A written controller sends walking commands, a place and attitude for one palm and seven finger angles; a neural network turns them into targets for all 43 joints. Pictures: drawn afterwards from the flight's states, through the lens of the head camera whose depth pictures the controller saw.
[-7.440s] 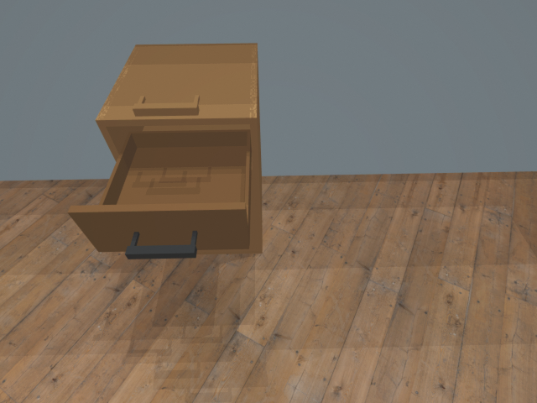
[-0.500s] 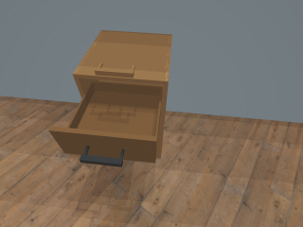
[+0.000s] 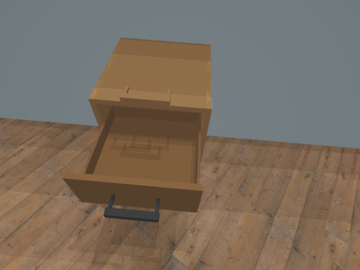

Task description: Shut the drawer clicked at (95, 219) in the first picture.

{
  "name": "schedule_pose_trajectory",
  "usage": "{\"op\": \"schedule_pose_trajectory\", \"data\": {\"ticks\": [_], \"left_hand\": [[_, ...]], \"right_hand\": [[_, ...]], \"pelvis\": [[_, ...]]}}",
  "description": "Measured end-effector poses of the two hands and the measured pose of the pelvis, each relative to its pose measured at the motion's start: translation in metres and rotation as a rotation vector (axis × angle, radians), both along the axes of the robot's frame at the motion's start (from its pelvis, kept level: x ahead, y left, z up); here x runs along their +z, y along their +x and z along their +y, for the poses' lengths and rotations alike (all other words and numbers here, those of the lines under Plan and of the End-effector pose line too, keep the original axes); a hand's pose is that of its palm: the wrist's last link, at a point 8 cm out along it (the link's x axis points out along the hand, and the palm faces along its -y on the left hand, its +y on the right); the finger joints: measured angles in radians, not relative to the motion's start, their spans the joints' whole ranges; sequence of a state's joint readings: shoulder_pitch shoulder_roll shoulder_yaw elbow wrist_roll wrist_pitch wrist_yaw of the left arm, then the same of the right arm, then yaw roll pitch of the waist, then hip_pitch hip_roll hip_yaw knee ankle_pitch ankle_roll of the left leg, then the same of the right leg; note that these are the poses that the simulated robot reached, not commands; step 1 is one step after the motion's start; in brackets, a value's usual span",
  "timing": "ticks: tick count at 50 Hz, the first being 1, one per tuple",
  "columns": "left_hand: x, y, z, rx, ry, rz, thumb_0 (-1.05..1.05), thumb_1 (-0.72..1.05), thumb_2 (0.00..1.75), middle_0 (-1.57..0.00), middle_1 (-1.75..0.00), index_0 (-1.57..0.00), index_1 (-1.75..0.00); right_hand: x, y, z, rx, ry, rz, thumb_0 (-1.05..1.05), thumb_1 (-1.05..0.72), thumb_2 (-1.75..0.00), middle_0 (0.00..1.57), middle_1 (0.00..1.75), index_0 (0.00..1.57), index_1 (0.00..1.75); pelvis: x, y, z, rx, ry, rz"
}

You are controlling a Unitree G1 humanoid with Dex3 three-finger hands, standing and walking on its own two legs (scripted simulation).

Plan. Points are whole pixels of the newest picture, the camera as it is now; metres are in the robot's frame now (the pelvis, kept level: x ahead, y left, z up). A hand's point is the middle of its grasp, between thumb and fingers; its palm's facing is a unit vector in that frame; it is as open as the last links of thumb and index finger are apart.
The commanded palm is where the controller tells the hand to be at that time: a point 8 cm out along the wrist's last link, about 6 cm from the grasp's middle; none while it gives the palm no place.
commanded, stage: come to a stop and stand still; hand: left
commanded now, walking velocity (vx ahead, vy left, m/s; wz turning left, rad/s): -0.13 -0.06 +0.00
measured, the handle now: (133, 207) +0.30 +0.16 -0.16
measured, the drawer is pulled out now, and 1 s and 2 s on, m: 0.30 0.30 0.30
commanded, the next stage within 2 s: look again from close up in 0.72 s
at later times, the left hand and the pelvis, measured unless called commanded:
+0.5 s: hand out of the picture +0.00 +0.13 -0.17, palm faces +0.02 -0.98 -0.19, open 7.3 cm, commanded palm none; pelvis +0.00 -0.03 +0.00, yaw +0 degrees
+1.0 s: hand out of the picture +0.01 +0.15 -0.18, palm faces +0.02 -0.98 -0.18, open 7.4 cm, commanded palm none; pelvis +0.02 -0.01 +0.00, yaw +0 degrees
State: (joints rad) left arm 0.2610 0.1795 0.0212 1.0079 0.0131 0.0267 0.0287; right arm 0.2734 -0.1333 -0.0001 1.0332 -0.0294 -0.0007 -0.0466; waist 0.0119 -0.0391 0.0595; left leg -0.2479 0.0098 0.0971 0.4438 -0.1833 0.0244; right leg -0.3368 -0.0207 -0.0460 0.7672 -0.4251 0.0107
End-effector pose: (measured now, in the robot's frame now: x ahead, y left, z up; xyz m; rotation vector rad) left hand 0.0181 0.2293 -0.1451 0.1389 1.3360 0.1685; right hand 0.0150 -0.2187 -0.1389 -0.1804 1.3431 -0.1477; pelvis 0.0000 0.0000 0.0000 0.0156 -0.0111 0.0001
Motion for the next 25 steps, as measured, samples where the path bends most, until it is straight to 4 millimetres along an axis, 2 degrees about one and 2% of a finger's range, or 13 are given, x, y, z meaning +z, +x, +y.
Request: {"op": "schedule_pose_trajectory", "data": {"ticks": [6,11,17,25], "left_hand": [[0.001,0.000,-0.016,-0.049,0.024,0.016,0.00,0.91,0.90,-0.19,-0.30,-0.19,-0.30],[0.004,0.000,-0.026,-0.051,0.026,-0.002,0.01,0.93,0.90,-0.20,-0.30,-0.20,-0.30],[0.007,-0.003,-0.035,-0.036,0.020,-0.019,0.02,0.94,0.90,-0.20,-0.30,-0.20,-0.30],[0.007,-0.024,-0.050,-0.014,-0.011,0.041,0.01,0.93,0.90,-0.20,-0.30,-0.19,-0.30]], "right_hand": [[-0.012,0.004,-0.019,-0.066,0.023,-0.025,0.01,-0.94,-0.90,0.20,0.30,0.20,0.29],[-0.011,-0.006,-0.025,-0.076,0.038,-0.010,0.01,-0.93,-0.90,0.20,0.30,0.20,0.29],[-0.009,-0.027,-0.022,-0.060,0.064,0.050,0.00,-0.92,-0.90,0.20,0.30,0.20,0.29],[-0.008,-0.048,-0.013,-0.060,0.094,0.126,0.00,-0.91,-0.90,0.20,0.30,0.20,0.29]], "pelvis": [[-0.005,-0.004,-0.014,-0.015,-0.004,-0.017],[-0.002,-0.003,-0.023,-0.006,-0.004,-0.027],[0.002,-0.001,-0.031,-0.004,-0.007,-0.028],[0.004,0.004,-0.035,0.002,-0.009,-0.019]]}}
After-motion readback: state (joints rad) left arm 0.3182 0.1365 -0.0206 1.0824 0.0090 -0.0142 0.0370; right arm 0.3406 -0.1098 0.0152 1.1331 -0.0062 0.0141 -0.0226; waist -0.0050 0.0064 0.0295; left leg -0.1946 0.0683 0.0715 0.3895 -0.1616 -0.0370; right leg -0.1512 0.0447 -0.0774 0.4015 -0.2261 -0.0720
